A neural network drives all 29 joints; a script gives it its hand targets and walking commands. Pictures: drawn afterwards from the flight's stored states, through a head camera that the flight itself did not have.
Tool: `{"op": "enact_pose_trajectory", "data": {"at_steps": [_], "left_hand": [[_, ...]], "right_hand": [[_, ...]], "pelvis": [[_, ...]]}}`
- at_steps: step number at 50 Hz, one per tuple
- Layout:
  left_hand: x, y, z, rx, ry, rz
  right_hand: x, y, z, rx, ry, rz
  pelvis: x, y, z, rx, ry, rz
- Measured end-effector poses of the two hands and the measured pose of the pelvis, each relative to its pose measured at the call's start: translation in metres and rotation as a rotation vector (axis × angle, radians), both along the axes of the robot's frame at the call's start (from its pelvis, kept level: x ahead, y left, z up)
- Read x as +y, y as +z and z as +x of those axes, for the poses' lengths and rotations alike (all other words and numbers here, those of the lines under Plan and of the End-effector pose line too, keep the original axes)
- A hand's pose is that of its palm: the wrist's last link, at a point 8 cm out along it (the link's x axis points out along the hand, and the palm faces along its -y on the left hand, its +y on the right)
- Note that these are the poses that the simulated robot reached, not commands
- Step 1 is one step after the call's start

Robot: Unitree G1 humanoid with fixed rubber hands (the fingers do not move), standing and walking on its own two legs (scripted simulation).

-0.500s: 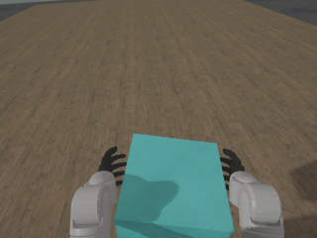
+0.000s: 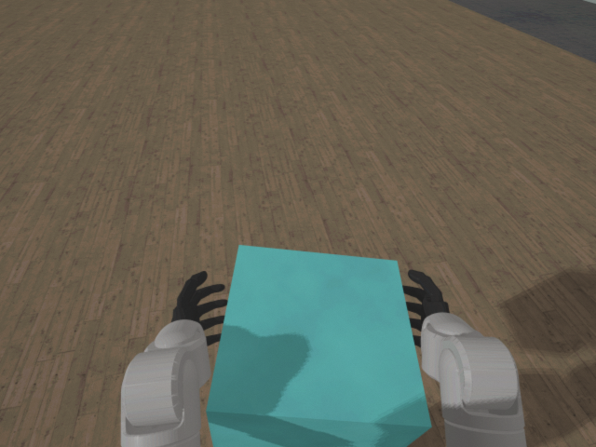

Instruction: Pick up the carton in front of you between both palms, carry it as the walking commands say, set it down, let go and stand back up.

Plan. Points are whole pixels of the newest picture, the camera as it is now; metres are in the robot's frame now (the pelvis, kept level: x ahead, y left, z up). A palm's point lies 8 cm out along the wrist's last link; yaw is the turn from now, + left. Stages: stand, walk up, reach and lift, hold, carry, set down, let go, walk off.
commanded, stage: carry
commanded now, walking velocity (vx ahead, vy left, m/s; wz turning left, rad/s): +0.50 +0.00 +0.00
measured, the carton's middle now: (305, 367) +0.26 +0.01 +0.00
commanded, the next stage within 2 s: none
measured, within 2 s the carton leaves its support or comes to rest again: neither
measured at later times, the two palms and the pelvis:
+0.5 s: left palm (240, 167) +0.59 +0.12 +0.11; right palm (394, 170) +0.60 -0.17 +0.09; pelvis +0.34 -0.04 +0.00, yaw +3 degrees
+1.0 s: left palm (235, 99) +0.94 +0.17 +0.09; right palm (347, 99) +0.94 -0.13 +0.09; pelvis +0.68 +0.02 +0.00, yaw +0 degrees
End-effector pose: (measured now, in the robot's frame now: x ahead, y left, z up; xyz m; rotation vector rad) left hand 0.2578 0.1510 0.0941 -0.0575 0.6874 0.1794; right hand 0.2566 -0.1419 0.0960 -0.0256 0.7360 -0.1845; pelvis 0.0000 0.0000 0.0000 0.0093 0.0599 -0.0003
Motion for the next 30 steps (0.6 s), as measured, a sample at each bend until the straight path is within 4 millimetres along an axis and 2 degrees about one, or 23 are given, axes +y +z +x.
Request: {"op": "enact_pose_trajectory", "data": {"at_steps": [3,7,11,15,18,22,26,30], "left_hand": [[0.001,-0.001,0.035,0.041,-0.026,0.002],[0.002,0.009,0.083,0.02,-0.042,0.003],[0.002,0.023,0.133,-0.028,-0.03,0.013],[-0.003,0.033,0.187,-0.081,-0.007,0.023],[-0.012,0.033,0.233,-0.103,0.007,0.037],[-0.027,0.021,0.298,-0.092,0.023,0.064],[-0.032,0.011,0.342,0.012,0.048,0.06],[-0.031,0.018,0.385,0.026,0.064,0.064]], "right_hand": [[0.001,0.0,0.028,0.042,-0.024,-0.003],[0.002,0.01,0.072,0.021,-0.036,-0.006],[0.002,0.022,0.125,-0.027,-0.023,0.0],[-0.003,0.029,0.186,-0.08,-0.001,0.011],[-0.012,0.024,0.236,-0.102,0.011,0.028],[-0.027,0.003,0.306,-0.09,0.021,0.063],[-0.031,-0.006,0.356,0.013,0.042,0.062],[-0.03,0.0,0.404,0.027,0.061,0.062]], "pelvis": [[0.007,0.013,0.031,0.007,-0.006,-0.016],[0.01,0.024,0.077,0.015,0.001,-0.031],[0.007,0.027,0.131,0.017,0.007,-0.032],[-0.002,0.021,0.191,0.011,0.011,-0.02],[-0.013,0.01,0.241,0.002,0.02,-0.008],[-0.03,-0.008,0.305,-0.011,0.041,-0.024],[-0.04,0.007,0.347,0.001,0.061,-0.002],[-0.043,0.021,0.392,0.009,0.058,0.013]]}}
